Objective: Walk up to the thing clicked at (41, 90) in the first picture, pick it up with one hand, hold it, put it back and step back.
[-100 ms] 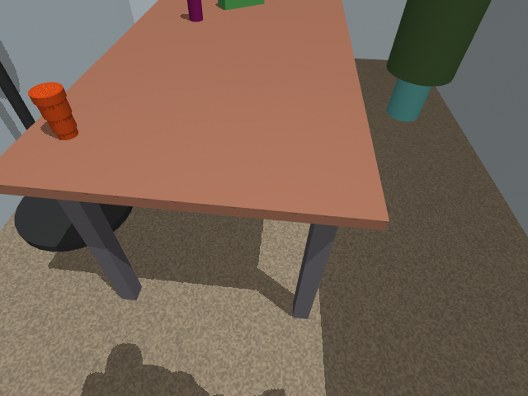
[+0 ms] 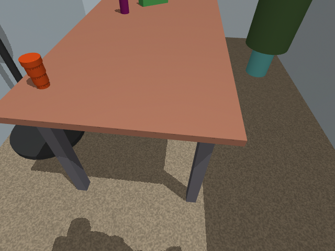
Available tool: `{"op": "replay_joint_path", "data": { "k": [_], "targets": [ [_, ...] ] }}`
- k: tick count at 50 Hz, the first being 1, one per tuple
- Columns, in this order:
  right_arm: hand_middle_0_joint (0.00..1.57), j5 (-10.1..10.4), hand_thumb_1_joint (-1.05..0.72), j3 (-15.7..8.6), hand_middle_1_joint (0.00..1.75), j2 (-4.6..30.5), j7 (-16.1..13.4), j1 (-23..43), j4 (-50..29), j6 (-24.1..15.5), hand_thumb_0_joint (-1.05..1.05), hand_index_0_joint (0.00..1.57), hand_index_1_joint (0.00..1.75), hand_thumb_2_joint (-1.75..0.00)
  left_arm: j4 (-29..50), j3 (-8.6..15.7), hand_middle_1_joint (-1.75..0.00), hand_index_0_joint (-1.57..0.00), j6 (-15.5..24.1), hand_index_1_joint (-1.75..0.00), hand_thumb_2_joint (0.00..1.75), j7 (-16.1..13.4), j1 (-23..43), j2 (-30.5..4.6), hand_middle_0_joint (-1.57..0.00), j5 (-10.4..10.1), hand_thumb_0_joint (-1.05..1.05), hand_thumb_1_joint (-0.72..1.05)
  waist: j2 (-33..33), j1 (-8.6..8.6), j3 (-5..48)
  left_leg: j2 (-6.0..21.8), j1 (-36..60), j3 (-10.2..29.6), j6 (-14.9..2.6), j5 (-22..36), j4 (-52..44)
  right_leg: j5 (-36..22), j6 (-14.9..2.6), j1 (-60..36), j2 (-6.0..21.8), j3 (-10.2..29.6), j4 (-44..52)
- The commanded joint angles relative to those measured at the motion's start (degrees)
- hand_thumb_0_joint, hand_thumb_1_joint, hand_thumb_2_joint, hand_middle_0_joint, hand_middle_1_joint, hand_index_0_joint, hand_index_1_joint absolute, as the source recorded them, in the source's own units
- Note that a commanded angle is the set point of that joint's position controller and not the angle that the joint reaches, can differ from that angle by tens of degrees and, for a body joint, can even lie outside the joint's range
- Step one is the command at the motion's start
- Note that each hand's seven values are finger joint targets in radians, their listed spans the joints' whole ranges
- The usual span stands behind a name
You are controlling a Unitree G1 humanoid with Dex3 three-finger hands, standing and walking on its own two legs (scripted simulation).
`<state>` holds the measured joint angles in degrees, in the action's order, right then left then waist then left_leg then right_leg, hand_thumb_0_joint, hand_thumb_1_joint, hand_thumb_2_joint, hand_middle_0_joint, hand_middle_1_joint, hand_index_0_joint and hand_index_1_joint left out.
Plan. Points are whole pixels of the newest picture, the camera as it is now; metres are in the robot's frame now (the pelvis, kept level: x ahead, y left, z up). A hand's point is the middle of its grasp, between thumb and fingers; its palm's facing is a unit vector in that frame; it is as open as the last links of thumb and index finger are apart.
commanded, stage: stand
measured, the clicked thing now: (36, 72) +0.74 +0.49 +0.02
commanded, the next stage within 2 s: walk up in 1.02 s
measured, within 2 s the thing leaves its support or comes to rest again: neither
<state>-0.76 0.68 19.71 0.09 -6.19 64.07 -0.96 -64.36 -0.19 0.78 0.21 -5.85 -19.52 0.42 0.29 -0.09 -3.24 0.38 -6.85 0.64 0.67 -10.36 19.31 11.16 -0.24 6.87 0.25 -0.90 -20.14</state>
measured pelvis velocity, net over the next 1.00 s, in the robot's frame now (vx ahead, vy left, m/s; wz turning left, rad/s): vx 0.01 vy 0.00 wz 0.00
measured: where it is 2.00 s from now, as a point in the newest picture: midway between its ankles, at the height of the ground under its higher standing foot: outside the picture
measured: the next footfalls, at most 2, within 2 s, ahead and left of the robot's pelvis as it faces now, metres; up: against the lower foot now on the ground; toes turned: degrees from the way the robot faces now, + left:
left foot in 1.36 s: +0.05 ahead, +0.28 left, +0.00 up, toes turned +15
right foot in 1.64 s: +0.14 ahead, +0.08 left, +0.00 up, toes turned +17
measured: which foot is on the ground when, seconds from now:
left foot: down 0.00-1.00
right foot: down 0.00-1.00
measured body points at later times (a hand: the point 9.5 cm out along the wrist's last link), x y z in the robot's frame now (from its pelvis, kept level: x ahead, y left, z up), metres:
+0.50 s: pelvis +0.01 +0.00 +0.00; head +0.02 -0.01 +0.45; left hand +0.08 +0.30 -0.13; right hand +0.09 -0.30 -0.13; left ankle +0.00 +0.13 -0.75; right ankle +0.00 -0.12 -0.75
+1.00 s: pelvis +0.01 +0.00 +0.00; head +0.02 -0.01 +0.45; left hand +0.08 +0.30 -0.13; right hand +0.08 -0.30 -0.13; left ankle +0.00 +0.13 -0.75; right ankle +0.00 -0.12 -0.75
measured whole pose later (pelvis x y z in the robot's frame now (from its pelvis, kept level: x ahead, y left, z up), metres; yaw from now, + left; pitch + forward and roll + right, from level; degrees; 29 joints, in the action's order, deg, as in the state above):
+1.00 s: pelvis +0.01 +0.00 +0.00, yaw +0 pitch -2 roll +0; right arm -0.7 0.8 20.1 0.0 -6.6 64.2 -0.7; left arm -64.5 0.1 0.7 0.1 -6.5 -19.6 0.4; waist 0.4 0.0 -3.1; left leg 0.8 -5.8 0.8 0.9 -10.3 18.0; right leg 10.8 -0.5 5.5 -0.2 -1.1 -18.3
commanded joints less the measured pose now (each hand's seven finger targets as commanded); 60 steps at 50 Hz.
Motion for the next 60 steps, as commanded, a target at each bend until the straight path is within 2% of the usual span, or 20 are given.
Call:
{"op": "replay_joint_path", "data": {
  "k": [1,5,11,27,42,49,50,51,52,53,54,55,56,57,58,59,60],
  "targets": [
    [0.20,0.4,-0.90,-2.5,0.30,11.7,-0.7,2.0,-3.0,-1.1,0.00,0.20,0.30,-0.90,2.8,2.1,-0.30,-0.20,1.2,-0.30,0.90,-0.6,1.7,-12.0,-0.20,0.0,0.00,0.90,-0.1,-0.20,3.7,6.4,-0.2,5.1,-1.81,4.9,-3.3,-5.2,-1.20,0.3,6.8,5.7,4.0],
    [0.20,0.3,-0.90,-2.6,0.30,12.0,-0.7,2.3,-3.1,-1.1,0.00,0.20,0.30,-0.90,3.1,2.1,-0.30,-0.20,1.2,-0.30,0.90,-0.7,2.0,-12.2,-0.20,0.1,0.00,0.90,-0.5,-0.21,5.0,6.9,1.4,4.9,-2.01,7.5,-2.5,-7.0,-1.65,-0.2,7.1,5.8,3.6],
    [0.20,0.4,-0.90,-2.5,0.30,11.8,-0.7,2.2,-3.1,-1.0,0.00,0.20,0.30,-0.90,3.1,2.1,-0.30,-0.20,1.4,-0.30,0.90,-0.8,1.9,-12.3,-0.20,0.0,0.00,0.90,-0.6,0.00,5.6,6.8,1.7,4.6,-2.10,9.6,-2.1,-10.7,-1.31,-1.2,7.3,5.8,3.7],
    [0.20,0.4,-0.90,-2.5,0.30,12.3,-0.8,2.6,-3.2,-0.9,0.00,0.20,0.30,-0.90,3.0,2.4,-0.30,-0.20,1.2,-0.30,0.90,-0.8,1.6,-12.3,-0.20,0.1,0.00,0.90,0.1,-0.34,5.0,7.0,2.2,4.7,-1.86,9.4,-2.6,-9.4,-1.36,-1.3,7.1,5.5,4.3],
    [0.20,0.3,-0.90,-2.4,0.30,11.9,-0.7,1.8,-3.2,-0.9,0.00,0.20,0.30,-0.90,3.2,2.4,-0.30,-0.20,1.3,-0.30,0.90,-0.9,1.8,-12.8,-0.20,0.1,0.00,0.90,-0.6,0.05,4.5,6.9,1.3,4.7,-1.75,7.8,-3.3,-8.3,-1.35,-1.2,7.2,5.8,4.9],
    [0.20,0.3,-0.90,-2.4,0.30,12.3,-0.7,2.0,-3.1,-1.0,0.00,0.20,0.30,-0.90,3.1,2.3,-0.30,-0.20,1.3,-0.30,0.90,-0.8,1.3,-12.4,-0.20,0.1,0.00,0.90,0.4,-0.30,5.3,7.2,2.0,4.6,-2.10,9.1,-3.0,-10.4,-1.26,-2.0,7.4,5.8,4.7],
    [0.20,0.3,-0.90,-2.2,0.30,11.7,-0.7,1.1,-2.9,-1.0,0.00,0.20,0.30,-0.90,3.0,2.4,-0.30,-0.20,1.3,-0.30,0.90,-0.8,1.4,-12.9,-0.20,0.0,0.00,0.90,-0.2,0.05,4.8,6.9,1.3,4.6,-1.85,8.7,-3.6,-9.9,-1.22,-2.0,7.4,5.9,4.7],
    [0.20,-2.9,-0.90,-6.1,0.30,17.7,2.0,1.7,-10.1,1.8,0.00,0.20,0.30,-0.90,4.3,7.0,-0.30,-0.20,1.4,-0.30,0.90,-2.3,-3.1,-22.2,-0.20,-0.9,0.00,0.90,4.3,-2.24,2.8,2.3,-13.1,6.0,-3.98,13.3,5.7,-7.1,-1.86,-10.4,7.3,3.3,-1.6],
    [0.20,-3.0,-0.90,-6.0,0.30,14.8,3.0,3.0,-12.3,2.9,0.00,0.20,0.30,-0.90,4.2,8.0,-0.30,-0.20,1.4,-0.30,0.90,-3.3,-7.3,-23.2,-0.20,-0.3,0.00,0.90,-1.8,-3.71,3.3,0.8,-19.2,1.7,-2.89,5.9,14.0,-8.5,-4.96,-13.8,13.5,7.7,0.9],
    [0.20,-3.5,-0.90,-6.1,0.30,13.4,3.6,3.3,-14.2,4.0,0.00,0.20,0.30,-0.90,5.6,8.8,-0.30,-0.20,1.4,-0.30,0.90,-4.0,-7.4,-23.8,-0.20,0.6,0.00,0.90,-6.2,-3.98,2.6,1.6,-23.7,0.8,-1.94,-12.0,23.5,-12.0,-10.22,-12.2,22.3,12.9,5.1],
    [0.20,-4.2,-0.90,-6.6,0.30,14.4,4.1,5.0,-16.5,4.7,0.00,0.20,0.30,-0.90,7.8,9.0,-0.30,-0.20,1.7,-0.30,0.90,-4.3,-8.1,-23.6,-0.20,1.0,0.00,0.90,-4.2,-4.81,2.4,3.3,-24.5,2.8,-1.97,-16.9,31.1,-16.4,-13.51,-8.4,27.3,15.3,4.0],
    [0.20,-4.5,-0.90,-7.5,0.30,14.6,4.7,3.5,-18.4,5.2,0.00,0.20,0.30,-0.90,9.7,9.3,-0.30,-0.20,1.9,-0.30,0.90,-4.6,-5.3,-23.1,-0.20,1.3,0.00,0.90,-5.1,-3.34,2.5,5.1,-25.3,4.7,-1.70,-17.7,36.4,-13.5,-15.97,-5.2,29.7,15.2,5.1],
    [0.20,-4.6,-0.90,-8.2,0.30,15.2,5.2,1.3,-18.6,5.5,0.00,0.20,0.30,-0.90,11.3,9.2,-0.30,-0.20,2.0,-0.30,0.90,-4.7,-2.5,-22.0,-0.20,1.3,0.00,0.90,-3.6,-1.66,1.9,6.6,-24.6,6.2,-1.36,-17.1,38.9,-9.1,-16.16,-1.9,29.4,13.9,5.9],
    [0.20,-4.4,-0.90,-8.8,0.30,15.7,6.0,-1.1,-18.7,5.7,0.00,0.20,0.30,-0.90,12.5,9.0,-0.30,-0.20,2.1,-0.30,0.90,-4.7,-0.2,-20.9,-0.20,1.3,0.00,0.90,-2.6,0.13,1.5,7.2,-24.0,7.0,-0.95,-15.5,40.2,-5.3,-14.94,-0.8,26.7,10.2,5.9],
    [0.20,-4.5,-0.90,-9.3,0.30,15.2,6.7,-3.4,-18.5,6.1,0.00,0.20,0.30,-0.90,13.1,8.8,-0.30,-0.20,2.3,-0.30,0.90,-4.7,0.9,-20.6,-0.20,1.6,0.00,0.90,-3.8,1.38,1.6,7.2,-23.4,6.7,-0.35,-13.6,40.4,-4.0,-13.75,0.0,24.3,6.6,4.9],
    [0.20,-4.1,-0.90,-9.5,0.30,15.0,7.3,-3.7,-19.1,6.2,0.00,0.20,0.30,-0.90,13.7,8.7,-0.30,-0.20,2.6,-0.30,0.90,-4.6,-0.2,-20.5,-0.20,1.9,0.00,0.90,-4.3,1.40,1.9,7.8,-24.1,6.4,-0.12,-12.1,37.6,-5.7,-12.54,-1.5,22.1,3.8,3.0],
    [0.20,-3.8,-0.90,-9.5,0.30,14.7,7.6,-3.2,-20.0,6.1,0.00,0.20,0.30,-0.90,14.0,8.9,-0.30,-0.20,2.7,-0.30,0.90,-4.6,-1.6,-21.1,-0.20,2.1,0.00,0.90,-5.6,0.67,2.2,8.1,-24.4,5.9,-0.01,-11.5,35.3,-8.4,-12.23,-2.3,21.5,2.1,1.5]
  ]
}}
